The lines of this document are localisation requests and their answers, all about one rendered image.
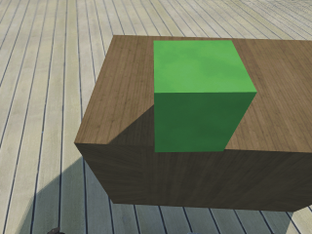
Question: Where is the carton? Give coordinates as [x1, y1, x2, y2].
[153, 40, 257, 152]

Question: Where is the pedestal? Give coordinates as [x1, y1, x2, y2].
[74, 34, 312, 213]

